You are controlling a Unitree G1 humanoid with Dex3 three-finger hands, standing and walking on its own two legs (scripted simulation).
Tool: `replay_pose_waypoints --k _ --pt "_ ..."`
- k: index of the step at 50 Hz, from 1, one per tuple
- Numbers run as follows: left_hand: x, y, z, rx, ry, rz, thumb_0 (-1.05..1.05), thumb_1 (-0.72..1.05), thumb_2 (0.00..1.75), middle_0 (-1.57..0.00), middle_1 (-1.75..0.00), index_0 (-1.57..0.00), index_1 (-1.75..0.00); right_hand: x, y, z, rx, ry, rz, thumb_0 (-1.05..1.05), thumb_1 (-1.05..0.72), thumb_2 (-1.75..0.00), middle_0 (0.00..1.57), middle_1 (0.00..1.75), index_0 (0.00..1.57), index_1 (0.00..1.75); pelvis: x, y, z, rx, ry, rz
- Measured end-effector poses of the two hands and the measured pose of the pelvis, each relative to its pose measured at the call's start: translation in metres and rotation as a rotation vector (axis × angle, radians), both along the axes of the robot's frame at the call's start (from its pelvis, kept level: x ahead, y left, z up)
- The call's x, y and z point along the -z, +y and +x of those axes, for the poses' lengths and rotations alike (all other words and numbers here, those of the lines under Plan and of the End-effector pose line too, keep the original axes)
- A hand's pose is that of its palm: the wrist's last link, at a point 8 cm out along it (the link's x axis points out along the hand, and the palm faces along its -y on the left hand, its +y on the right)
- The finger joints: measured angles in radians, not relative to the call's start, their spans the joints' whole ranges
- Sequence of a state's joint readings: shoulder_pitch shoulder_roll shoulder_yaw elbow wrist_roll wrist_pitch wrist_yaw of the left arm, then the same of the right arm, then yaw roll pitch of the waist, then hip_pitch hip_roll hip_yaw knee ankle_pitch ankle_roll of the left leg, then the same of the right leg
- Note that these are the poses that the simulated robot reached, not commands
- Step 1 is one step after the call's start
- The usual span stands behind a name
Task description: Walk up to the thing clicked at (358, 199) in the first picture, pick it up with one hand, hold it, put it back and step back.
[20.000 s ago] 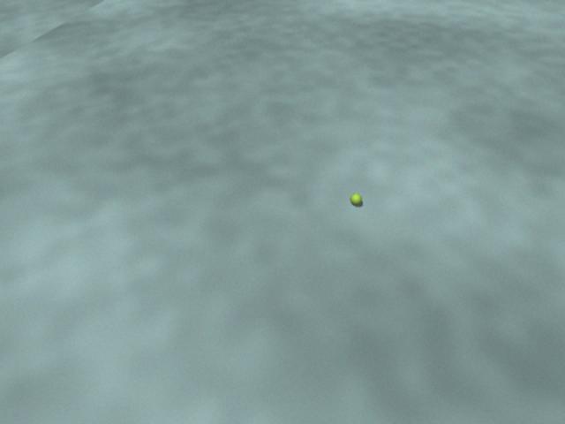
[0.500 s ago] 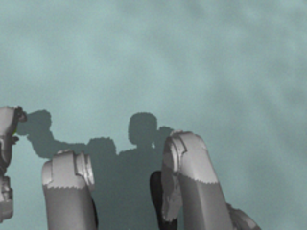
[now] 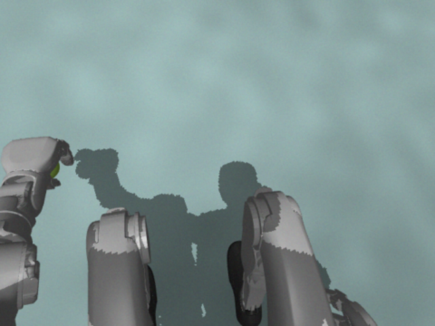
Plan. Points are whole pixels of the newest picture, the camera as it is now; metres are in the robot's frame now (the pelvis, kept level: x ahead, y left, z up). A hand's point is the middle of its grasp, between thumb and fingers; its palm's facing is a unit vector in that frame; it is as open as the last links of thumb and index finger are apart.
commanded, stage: lift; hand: left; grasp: from above
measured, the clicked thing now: (43, 167) +0.43 +0.31 -0.19
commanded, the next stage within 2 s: hold in 1.64 s
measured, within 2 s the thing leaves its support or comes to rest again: neither
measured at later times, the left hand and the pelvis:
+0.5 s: hand (5, 181) +0.37 +0.30 -0.05, palm faces -0.45 -0.07 -0.89, open 6.6 cm; pelvis +0.00 +0.01 +0.08, yaw +2 degrees
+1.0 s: hand out of the picture +0.33 +0.28 +0.15, palm faces -0.42 -0.11 -0.90, open 6.9 cm; pelvis +0.01 +0.01 +0.24, yaw +4 degrees
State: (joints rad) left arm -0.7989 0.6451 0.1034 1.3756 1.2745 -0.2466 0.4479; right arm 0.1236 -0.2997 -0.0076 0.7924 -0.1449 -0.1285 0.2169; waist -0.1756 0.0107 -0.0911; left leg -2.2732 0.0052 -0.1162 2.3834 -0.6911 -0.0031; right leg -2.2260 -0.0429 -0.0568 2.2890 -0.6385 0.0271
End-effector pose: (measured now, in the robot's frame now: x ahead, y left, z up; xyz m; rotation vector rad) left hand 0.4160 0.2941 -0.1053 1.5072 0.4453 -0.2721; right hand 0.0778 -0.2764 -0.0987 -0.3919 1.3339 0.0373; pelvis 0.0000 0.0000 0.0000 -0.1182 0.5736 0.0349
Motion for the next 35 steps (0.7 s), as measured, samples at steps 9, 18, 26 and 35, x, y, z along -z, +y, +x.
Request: replay_pose_waypoints --k 9,18,26,35 --pt "-0.023 0.006 -0.007 -0.042 0.009 0.001 -0.04 0.37 0.29 -0.78 -0.38 -1.05 -0.45 -0.014 0.007 -0.003 0.046 -0.012 0.005 0.0 -0.93 -0.9 0.2 0.3 0.2 0.3 -0.018 0.003 -0.001 -0.009 0.012 -0.004" --pt "-0.068 0.011 -0.022 -0.035 0.02 -0.001 -0.02 0.33 0.36 -0.78 -0.4 -1.02 -0.47 -0.043 0.007 0.009 0.085 -0.063 -0.005 0.0 -0.93 -0.9 0.2 0.3 0.2 0.3 -0.048 0.004 -0.003 -0.018 0.013 0.0" --pt "-0.118 0.009 -0.04 -0.016 0.009 -0.014 -0.01 0.32 0.38 -0.76 -0.44 -1.0 -0.52 -0.079 0.009 0.034 0.103 -0.143 -0.02 0.0 -0.93 -0.9 0.2 0.3 0.2 0.3 -0.084 0.006 -0.004 -0.025 0.005 0.006" --pt "-0.184 0.005 -0.059 -0.024 -0.02 -0.02 0.01 0.31 0.4 -0.74 -0.5 -0.96 -0.56 -0.129 0.02 0.062 0.115 -0.234 -0.013 0.0 -0.93 -0.9 0.2 0.3 0.2 0.3 -0.134 0.008 -0.002 -0.036 -0.033 0.02"
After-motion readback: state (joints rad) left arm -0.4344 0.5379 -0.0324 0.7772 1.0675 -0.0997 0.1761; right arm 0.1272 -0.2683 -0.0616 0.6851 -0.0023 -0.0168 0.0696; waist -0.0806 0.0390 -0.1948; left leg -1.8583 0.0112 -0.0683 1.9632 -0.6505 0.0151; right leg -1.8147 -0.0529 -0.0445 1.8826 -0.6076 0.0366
